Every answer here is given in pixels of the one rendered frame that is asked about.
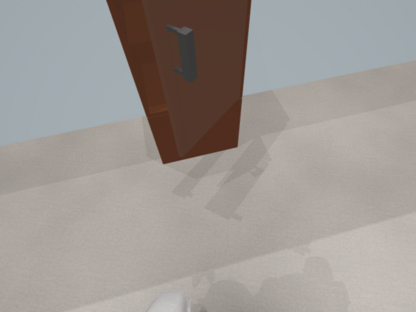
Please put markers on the robot left thigh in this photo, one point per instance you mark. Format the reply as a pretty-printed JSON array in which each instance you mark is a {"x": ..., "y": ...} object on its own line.
[{"x": 171, "y": 301}]

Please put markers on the cupboard door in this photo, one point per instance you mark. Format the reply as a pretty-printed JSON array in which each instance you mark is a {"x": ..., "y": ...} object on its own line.
[{"x": 219, "y": 30}]

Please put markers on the handle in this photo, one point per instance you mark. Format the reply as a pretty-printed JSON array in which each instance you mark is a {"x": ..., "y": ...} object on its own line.
[{"x": 185, "y": 38}]

